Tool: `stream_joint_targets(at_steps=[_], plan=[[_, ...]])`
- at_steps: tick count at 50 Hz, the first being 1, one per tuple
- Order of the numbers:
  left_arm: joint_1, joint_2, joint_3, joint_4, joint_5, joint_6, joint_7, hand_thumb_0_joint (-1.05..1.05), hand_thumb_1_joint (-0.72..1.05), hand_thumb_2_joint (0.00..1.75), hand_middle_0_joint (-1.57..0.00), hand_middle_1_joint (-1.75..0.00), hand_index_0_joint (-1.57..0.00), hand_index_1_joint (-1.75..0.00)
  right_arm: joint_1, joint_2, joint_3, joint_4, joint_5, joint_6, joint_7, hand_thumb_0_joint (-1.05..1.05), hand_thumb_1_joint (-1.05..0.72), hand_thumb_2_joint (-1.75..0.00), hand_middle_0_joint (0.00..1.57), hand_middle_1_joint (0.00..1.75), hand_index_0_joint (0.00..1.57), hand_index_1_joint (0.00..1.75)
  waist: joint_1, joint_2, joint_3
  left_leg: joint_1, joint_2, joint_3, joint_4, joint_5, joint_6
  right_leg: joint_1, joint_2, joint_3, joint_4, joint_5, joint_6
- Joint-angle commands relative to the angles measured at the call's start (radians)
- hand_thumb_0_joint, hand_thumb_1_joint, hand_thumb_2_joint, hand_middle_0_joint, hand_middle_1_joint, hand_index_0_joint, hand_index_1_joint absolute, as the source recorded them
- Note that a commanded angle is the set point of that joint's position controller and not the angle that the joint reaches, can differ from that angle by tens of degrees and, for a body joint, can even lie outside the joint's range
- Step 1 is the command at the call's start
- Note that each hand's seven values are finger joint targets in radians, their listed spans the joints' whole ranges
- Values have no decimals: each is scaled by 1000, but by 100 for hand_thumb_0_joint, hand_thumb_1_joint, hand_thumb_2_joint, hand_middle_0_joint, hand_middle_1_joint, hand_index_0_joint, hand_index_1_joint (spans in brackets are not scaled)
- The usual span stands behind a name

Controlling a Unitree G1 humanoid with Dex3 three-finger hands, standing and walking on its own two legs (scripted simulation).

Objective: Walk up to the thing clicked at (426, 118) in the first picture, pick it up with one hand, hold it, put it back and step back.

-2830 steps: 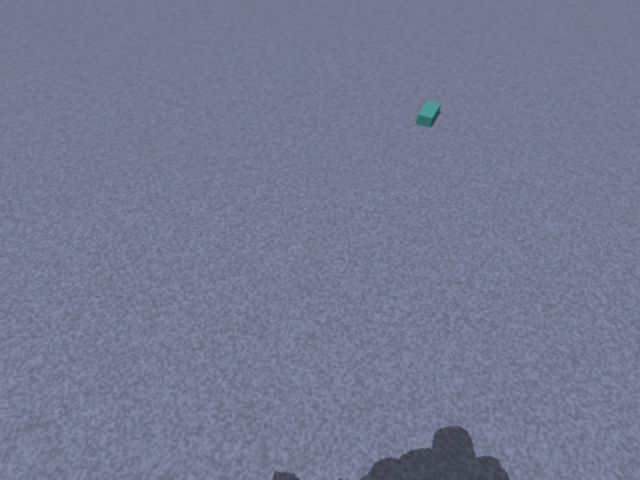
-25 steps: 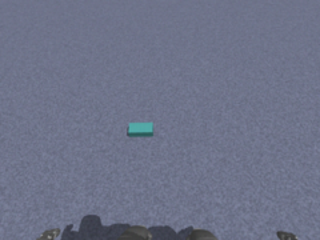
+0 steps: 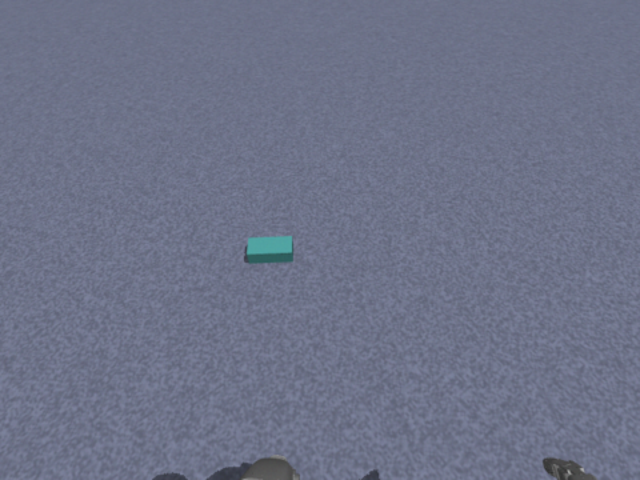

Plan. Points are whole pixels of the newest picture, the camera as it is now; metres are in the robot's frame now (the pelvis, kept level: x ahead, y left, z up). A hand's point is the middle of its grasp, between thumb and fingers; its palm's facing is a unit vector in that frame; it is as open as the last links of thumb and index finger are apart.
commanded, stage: step back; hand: left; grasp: from above
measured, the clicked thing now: (270, 249) +1.02 +0.25 -0.73
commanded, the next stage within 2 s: stand in 0.98 s
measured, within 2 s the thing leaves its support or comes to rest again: neither
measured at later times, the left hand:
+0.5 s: hand out of the picture +0.06 +0.27 -0.14, palm faces +0.06 -0.92 -0.39, open 7.4 cm
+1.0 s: hand out of the picture +0.12 +0.29 -0.14, palm faces +0.07 -0.93 -0.36, open 7.4 cm
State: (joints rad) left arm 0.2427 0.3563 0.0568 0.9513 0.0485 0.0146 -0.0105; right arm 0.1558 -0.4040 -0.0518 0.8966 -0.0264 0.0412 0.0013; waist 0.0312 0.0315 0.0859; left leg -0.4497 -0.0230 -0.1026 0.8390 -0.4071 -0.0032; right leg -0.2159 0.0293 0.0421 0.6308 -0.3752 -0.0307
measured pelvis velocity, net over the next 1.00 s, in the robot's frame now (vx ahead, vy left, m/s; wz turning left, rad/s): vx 0.04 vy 0.02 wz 0.07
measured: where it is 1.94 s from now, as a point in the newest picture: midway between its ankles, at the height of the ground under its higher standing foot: outside the picture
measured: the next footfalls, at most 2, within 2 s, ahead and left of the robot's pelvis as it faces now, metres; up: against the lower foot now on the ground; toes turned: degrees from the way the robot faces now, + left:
left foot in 0.18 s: +0.09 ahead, +0.15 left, +0.00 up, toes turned +6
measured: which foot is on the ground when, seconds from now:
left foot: up 0.00-0.16, down 0.18-1.00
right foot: down 0.00-1.00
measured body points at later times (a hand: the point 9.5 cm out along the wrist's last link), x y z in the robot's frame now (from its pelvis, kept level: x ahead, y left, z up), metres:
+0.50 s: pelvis +0.00 +0.00 +0.00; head +0.01 -0.01 +0.45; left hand +0.06 +0.32 -0.11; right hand +0.08 -0.31 -0.13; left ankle +0.00 +0.13 -0.71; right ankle +0.02 -0.11 -0.73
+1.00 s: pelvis +0.04 +0.02 +0.01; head +0.06 +0.03 +0.46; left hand +0.12 +0.34 -0.12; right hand +0.19 -0.26 -0.11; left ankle +0.05 +0.14 -0.72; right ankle +0.02 -0.11 -0.72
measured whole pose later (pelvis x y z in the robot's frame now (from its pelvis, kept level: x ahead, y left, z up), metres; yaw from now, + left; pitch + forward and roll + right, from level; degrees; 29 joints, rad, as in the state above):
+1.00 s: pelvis +0.04 +0.02 +0.01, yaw +4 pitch -2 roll +0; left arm 0.09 0.37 0.02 1.06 0.01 -0.02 0.00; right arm 0.03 -0.33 -0.02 1.07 -0.01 -0.02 0.00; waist 0.02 -0.01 0.08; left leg -0.22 0.02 0.02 0.52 -0.26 0.00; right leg -0.13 -0.03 -0.01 0.49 -0.32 0.02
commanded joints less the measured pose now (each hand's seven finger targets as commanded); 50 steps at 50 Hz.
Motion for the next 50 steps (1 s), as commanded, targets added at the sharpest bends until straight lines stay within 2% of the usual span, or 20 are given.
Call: stream_joint_targets(at_steps=[1, 5, 8, 9, 10, 11, 12, 18, 20, 21, 22, 23, 29, 31, 33, 34, 35, 37, 41, 50], plan=[[-143, 289, 83, -106, -3, -61, 26, 0, 90, 90, -20, -30, -20, -30, 4, -179, -49, -34, 6, -40, -5, 0, -90, -90, 20, 30, 20, 30, -18, -171, 5, 26, -6, -38, 97, -1, -13, -136, -257, 273, -339, -196, -144], [-76, 295, 84, -84, -1, -57, 14, 0, 90, 90, -20, -30, -20, -30, -26, -165, -46, -25, -8, -65, 9, 0, -90, -90, 20, 30, 20, 30, 28, -207, 15, 32, 14, 57, -187, -67, -19, -4, -264, 252, -317, -193, -144], [-91, 261, 54, -85, -13, -37, 6, 0, 90, 90, -20, -30, -20, -30, 54, -152, -58, 24, -7, -86, 2, 0, -90, -90, 20, 30, 20, 30, -27, -160, -37, 299, -20, 102, -463, 103, 11, -73, -206, 130, -167, 50, -91], [-74, 221, 37, -83, -17, -35, 4, 0, 90, 90, -20, -30, -20, -30, 88, -175, -68, 32, -13, -94, -4, 0, -90, -90, 20, 30, 20, 30, -44, -84, -76, 427, 55, -32, -484, 108, 34, -169, -165, 78, -58, 104, -55], [-96, 172, 24, -86, -35, -36, 1, 0, 90, 90, -20, -30, -20, -30, 88, -238, -75, 31, -12, -98, -7, 0, -90, -90, 20, 30, 20, 30, -47, 88, -96, 438, 240, -338, -560, -63, 125, -286, -42, -26, 83, -58, 3], [-133, 241, 47, -81, -31, -32, 11, 0, 90, 90, -20, -30, -20, -30, 108, -299, -89, 26, -8, -98, -2, 0, -90, -90, 20, 30, 20, 30, -69, 72, -71, 305, 344, -441, -605, -217, 228, -247, -51, -21, 201, -208, 1], [-119, 249, 49, -81, -30, -34, 9, 0, 90, 90, -20, -30, -20, -30, 83, -281, -86, 20, -11, -101, -2, 0, -90, -90, 20, 30, 20, 30, -51, 46, -49, 284, 351, -431, -608, -219, 252, -246, -68, 10, 251, -193, -2], [-22, 201, 53, -14, -27, -54, 1, 0, 90, 90, -20, -30, -20, -30, -7, -226, -62, 5, -8, -81, 2, 0, -90, -90, 20, 30, 20, 30, 1, 127, -58, 135, 207, -139, -476, 31, 155, 17, -34, -76, -86, -9, 4], [12, 215, 60, 9, -14, -63, 13, 0, 90, 90, -20, -30, -20, -30, -28, -152, -35, -6, 9, -68, 0, 0, -90, -90, 20, 30, 20, 30, 36, 38, -84, 7, 136, -53, -329, 58, 77, 207, -29, -41, -225, 95, -6], [32, 285, 76, 6, -1, -69, 22, 0, 90, 90, -20, -30, -20, -30, -39, -102, -22, -25, 16, -67, -1, 0, -90, -90, 20, 30, 20, 30, 51, -144, -79, -127, 25, 1, -135, 6, 23, 225, -211, 279, -339, -66, -64], [-23, 362, 87, -8, -4, -71, 21, 0, 90, 90, -20, -30, -20, -30, -25, -122, -29, -13, 9, -61, -12, 0, -90, -90, 20, 30, 20, 30, 38, -208, -31, -100, -11, 11, -6, -151, 9, 69, -393, 462, -427, -288, -163], [-81, 356, 88, -38, -7, -72, 18, 0, 90, 90, -20, -30, -20, -30, 13, -172, -44, 11, 3, -63, -16, 0, -90, -90, 20, 30, 20, 30, 12, -149, 18, -65, 29, -21, 51, -154, 2, -6, -439, 494, -408, -249, -221], [-142, 279, 56, -36, -19, -79, 17, 0, 90, 90, -20, -30, -20, -30, 53, -127, -34, 62, 3, -83, 0, 0, -90, -90, 20, 30, 20, 30, -16, -197, -60, 115, 45, 96, -199, 5, 4, 33, -273, 112, -236, 382, -130], [-143, 269, 47, -32, -34, -68, 16, 0, 90, 90, -20, -30, -20, -30, 62, -113, -35, 74, -2, -89, -3, 0, -90, -90, 20, 30, 20, 30, -35, -173, -87, 217, 16, 145, -375, 187, 7, 38, -230, 37, -126, 527, -88], [-140, 221, 25, -52, -41, -57, 17, 0, 90, 90, -20, -30, -20, -30, 74, -159, -53, 85, -10, -95, -15, 0, -90, -90, 20, 30, 20, 30, -41, -63, -144, 363, 111, 22, -419, 463, 44, -37, -174, -2, -12, 478, -24], [-130, 188, 14, -50, -56, -50, 17, 0, 90, 90, -20, -30, -20, -30, 26, -201, -54, 72, -8, -100, -18, 0, -90, -90, 20, 30, 20, 30, -21, 42, -164, 352, 241, -150, -451, 464, 112, -79, -84, -40, 40, 266, 19], [-133, 210, 24, -23, -60, -41, 23, 0, 90, 90, -20, -30, -20, -30, -16, -241, -55, 64, 6, -96, -15, 0, -90, -90, 20, 30, 20, 30, -15, 77, -140, 246, 304, -199, -454, 418, 190, -11, -62, -46, 22, 37, 16], [-144, 200, 15, -7, -46, -47, 24, 0, 90, 90, -20, -30, -20, -30, -69, -207, -39, 72, 5, -89, -13, 0, -90, -90, 20, 30, 20, 30, 0, 53, -142, 266, 269, -122, -428, 478, 158, 22, -75, -27, -72, 65, 3], [-128, 254, 25, 31, -47, -63, 26, 0, 90, 90, -20, -30, -20, -30, -93, -159, -26, 90, 15, -81, -18, 0, -90, -90, 20, 30, 20, 30, -16, 17, -179, 283, 135, 44, -331, 560, 41, 115, -151, 45, -146, 458, -18], [-180, 192, -10, 71, -49, -50, 26, 0, 90, 90, -20, -30, -20, -30, -143, -158, -13, 132, 24, -75, -11, 0, -90, -90, 20, 30, 20, 30, -32, -17, -160, 378, 167, 17, -427, 584, 45, 96, -144, 24, -233, 461, 9]])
